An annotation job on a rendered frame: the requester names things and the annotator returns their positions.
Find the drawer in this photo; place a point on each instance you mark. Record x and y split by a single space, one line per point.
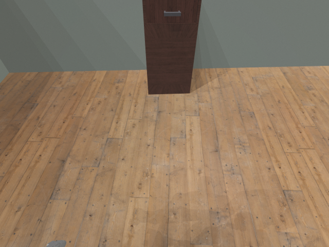
156 8

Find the handle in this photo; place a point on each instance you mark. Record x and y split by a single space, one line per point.
172 13

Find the cabinet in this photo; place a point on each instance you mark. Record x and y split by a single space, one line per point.
170 50

